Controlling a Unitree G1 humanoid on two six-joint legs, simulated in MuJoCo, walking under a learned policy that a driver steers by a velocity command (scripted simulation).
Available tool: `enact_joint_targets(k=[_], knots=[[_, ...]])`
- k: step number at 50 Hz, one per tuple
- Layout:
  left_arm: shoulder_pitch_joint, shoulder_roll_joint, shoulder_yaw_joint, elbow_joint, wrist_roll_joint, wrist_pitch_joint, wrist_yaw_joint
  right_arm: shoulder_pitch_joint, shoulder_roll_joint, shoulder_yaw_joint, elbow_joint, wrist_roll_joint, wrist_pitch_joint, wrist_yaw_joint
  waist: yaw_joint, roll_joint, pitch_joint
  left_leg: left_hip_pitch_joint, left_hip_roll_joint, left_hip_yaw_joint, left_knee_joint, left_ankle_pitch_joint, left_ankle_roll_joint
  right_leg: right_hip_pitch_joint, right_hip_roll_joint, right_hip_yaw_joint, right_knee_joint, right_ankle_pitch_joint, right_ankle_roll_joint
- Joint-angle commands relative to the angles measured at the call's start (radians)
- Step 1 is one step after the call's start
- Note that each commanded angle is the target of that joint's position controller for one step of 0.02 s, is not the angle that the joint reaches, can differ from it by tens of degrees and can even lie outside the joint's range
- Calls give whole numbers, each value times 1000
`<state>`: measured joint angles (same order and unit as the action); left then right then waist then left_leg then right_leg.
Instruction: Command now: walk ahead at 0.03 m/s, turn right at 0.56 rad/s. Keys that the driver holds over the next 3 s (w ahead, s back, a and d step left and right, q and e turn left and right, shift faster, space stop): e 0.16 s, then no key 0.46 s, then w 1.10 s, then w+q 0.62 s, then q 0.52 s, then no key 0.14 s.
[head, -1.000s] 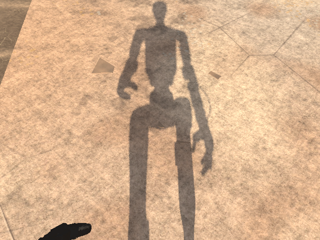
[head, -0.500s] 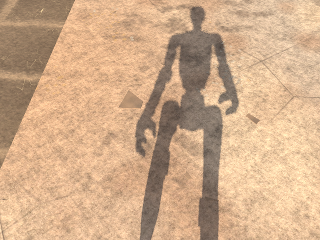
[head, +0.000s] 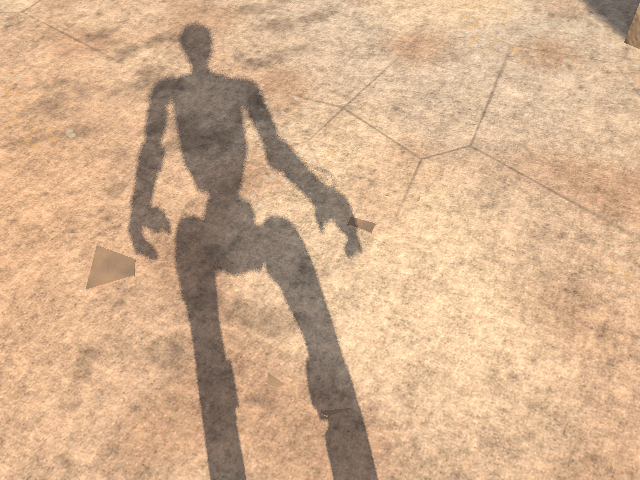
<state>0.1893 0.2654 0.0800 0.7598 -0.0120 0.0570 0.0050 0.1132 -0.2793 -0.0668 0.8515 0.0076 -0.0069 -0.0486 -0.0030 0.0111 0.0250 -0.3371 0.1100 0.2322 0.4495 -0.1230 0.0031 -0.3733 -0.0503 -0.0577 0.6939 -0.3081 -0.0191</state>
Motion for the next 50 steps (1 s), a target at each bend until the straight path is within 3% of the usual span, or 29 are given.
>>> enact_joint_targets(k=[1, 2, 3, 4, 5, 6, 7, 10, 15, 21, 24, 25, 26, 27, 28, 29, 31, 33, 34, 36, 38, 39, 41, 42, 43, 44, 45, 47, 50], knots=[[169, 131, 50, -15, 9, -3, 0, 10, -108, -30, -28, 14, 9, 8, 59, -1, -101, -31, 137, -85, 81, -146, 44, 241, 5, 69, -291, 169, -98], [177, 251, 73, -40, 10, -2, 20, 21, -38, -11, -62, -28, 11, 23, 10, -327, -73, -331, -11, 5, 440, -495, -66, 359, -270, 453, -336, 482, -215], [157, 285, 70, -74, 47, -27, 13, -92, -63, -23, -111, -31, 2, 15, 52, -283, -85, -416, -89, -191, 616, -556, -70, 230, -347, 583, -394, 456, -351], [107, 259, 65, -83, 56, -53, 6, -132, -103, -35, -120, -12, 3, 8, 42, -181, -70, -419, -79, -256, 682, -454, -47, 201, -288, 504, -418, 348, -312], [41, 236, 60, -94, 36, -69, 8, -99, -115, -42, -104, -6, 6, 1, 4, -148, -59, -421, -69, -277, 683, -344, -31, 192, -235, 431, -414, 293, -243], [-8, 193, 46, -107, 13, -72, 11, -66, -121, -48, -75, -17, 10, -10, -12, -118, -76, -406, -60, -288, 690, -281, -32, 195, -201, 387, -399, 271, -195], [-31, 171, 36, -114, 2, -72, 15, -45, -120, -51, -69, -26, 12, -15, -23, -134, -82, -380, -67, -286, 708, -229, -38, 177, -180, 356, -391, 312, -184], [12, 132, 18, -112, 11, -74, 26, -17, -99, -47, -67, -14, 4, -10, -19, -125, -129, -350, -84, -290, 704, -152, -47, 238, -156, 323, -374, 410, -187], [32, 137, 14, -100, 15, -71, 35, -57, -68, -28, -81, -7, 2, 1, 17, -150, -113, -281, -68, -294, 442, -133, -72, 289, -153, 331, -374, 359, -190], [1, 141, 6, -88, 22, -64, 16, -38, -80, -23, -75, 3, -7, 19, 34, -151, -74, -70, -81, -259, 236, -235, -62, 193, -151, 370, -348, 355, -224], [-25, 115, -8, -75, 7, -60, 17, 18, -58, -12, -55, -4, -23, 30, -17, -115, -85, 92, -90, -242, -56, -21, -29, 181, -113, 359, -285, 429, -176], [-2, 104, -13, -70, 9, -65, 18, 40, -83, -14, -49, -18, -28, 32, -15, -88, -112, 194, -51, -282, -94, 112, -11, 151, -85, 350, -271, 385, -133], [30, 84, -19, -71, 29, -74, 16, 70, -148, -25, -49, -31, -28, 30, 13, 10, -152, 297, 52, -364, -48, 339, 28, 93, -22, 291, -202, 266, -86], [61, 65, -18, -70, 30, -82, 10, 31, -168, -30, -39, -23, -23, 32, 65, 149, -143, 269, 85, -389, -16, 334, 94, 59, 68, 194, -190, 106, -45], [24, 79, -19, -65, 35, -82, 9, -3, -104, -16, -51, -17, -21, 37, 40, 156, -135, 197, 87, -410, -52, 187, 121, 105, 67, 173, -194, 71, -17], [-17, 94, -12, -69, 30, -77, 10, -21, -80, -9, -55, -19, -23, 39, 27, 141, -111, 168, 60, -395, -61, 91, 102, 115, 66, 168, -191, 97, -10], [-35, 96, -7, -71, 26, -59, 14, -24, -92, -8, -57, -19, -33, 39, 13, 104, -77, 130, 18, -357, -51, 15, 62, 124, 58, 184, -193, 180, -20], [2, 67, -12, -48, 22, -52, 12, 28, -84, -3, -29, -16, -38, 36, 5, 86, -71, 110, -15, -334, -66, -268, 54, 123, 84, 157, -189, -24, -38], [11, 71, -8, -44, 14, -56, 10, 49, -103, -9, -22, -6, -35, 33, -3, 93, -30, 97, -9, -359, -80, -441, 76, 62, 103, 135, -160, -174, -50], [-6, 58, -7, -56, -1, -82, 6, 97, -131, -13, -19, 7, -39, 24, -18, 124, 57, 94, 90, -517, -169, -660, 149, -62, 104, 95, -75, -231, -59], [-21, 44, -7, -60, -9, -113, -1, 104, -163, -24, -18, 13, -49, 20, -15, 160, 103, 75, 205, -668, -245, -675, 220, -81, 71, 57, 0, -123, -57], [-5, 45, -3, -53, -9, -124, -5, 84, -162, -24, -25, 15, -52, 22, 0, 152, 100, 49, 205, -657, -245, -627, 220, -41, 56, 59, -18, -109, -66], [106, 41, 5, -5, -11, -137, -11, -1, -135, -15, -52, 23, -49, 34, 69, 134, 69, -61, 115, -509, -190, -513, 162, 188, 70, 37, -174, -71, -89], [183, 66, 17, 29, -7, -139, -11, -30, -98, -5, -65, 21, -50, 37, 95, 83, 48, -124, 47, -418, -78, -419, 120, 299, 46, 95, -220, -36, -95], [273, 135, 36, 51, -3, -143, -5, -53, -34, 13, -91, 21, -61, 40, 107, -116, 30, -260, -79, -255, 192, -324, 46, 399, -89, 366, -362, -211, -160], [333, 218, 55, 47, 2, -152, -18, -86, -52, 11, -132, 30, -82, 37, 130, -313, 37, -421, -146, -218, 438, -371, 26, 471, -278, 732, -513, -241, -283], [312, 164, 36, 39, 16, -166, -19, -88, -99, -4, -132, 38, -94, 40, 108, -232, 54, -531, -102, -302, 616, -441, 43, 492, -324, 790, -509, -170, -318], [253, 118, 20, 15, 10, -175, -17, -22, -86, -3, -97, 32, -104, 54, 58, -95, 19, -571, -35, -317, 688, -279, 84, 529, -266, 601, -485, -68, -250], [243, 77, 0, 19, 9, -157, -15, -53, -58, -1, -94, 15, -99, 77, 51, -84, 22, -501, 2, -273, 576, -110, 65, 473, -187, 385, -529, 210, -187]])
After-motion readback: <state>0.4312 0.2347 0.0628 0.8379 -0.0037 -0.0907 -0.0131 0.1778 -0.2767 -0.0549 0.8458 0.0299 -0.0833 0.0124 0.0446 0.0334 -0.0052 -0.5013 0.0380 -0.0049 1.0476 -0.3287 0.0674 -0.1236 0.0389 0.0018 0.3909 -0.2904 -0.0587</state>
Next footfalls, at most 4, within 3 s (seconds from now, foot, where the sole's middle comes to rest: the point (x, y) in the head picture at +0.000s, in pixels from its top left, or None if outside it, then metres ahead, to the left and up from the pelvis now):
0.02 right None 0.04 -0.11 -0.77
0.50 left None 0.08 0.12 -0.77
1.30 left None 0.45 0.05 -0.77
1.86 right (452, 372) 0.71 -0.24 -0.77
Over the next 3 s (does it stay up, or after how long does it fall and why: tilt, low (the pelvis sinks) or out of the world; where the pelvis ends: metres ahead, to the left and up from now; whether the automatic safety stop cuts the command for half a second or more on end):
stays up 1.01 -0.06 0.00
